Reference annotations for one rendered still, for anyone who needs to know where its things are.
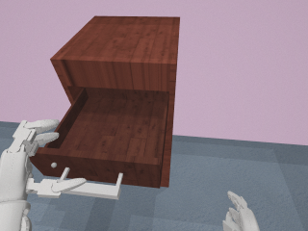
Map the robot right hand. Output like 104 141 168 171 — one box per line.
222 191 260 231

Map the drawer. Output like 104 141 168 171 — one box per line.
29 87 169 189

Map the robot left hand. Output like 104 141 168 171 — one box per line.
0 119 87 203

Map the left robot forearm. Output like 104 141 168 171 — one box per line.
0 200 33 231

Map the handle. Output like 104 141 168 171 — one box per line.
57 167 123 200

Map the cabinet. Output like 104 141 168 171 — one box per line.
50 15 180 188

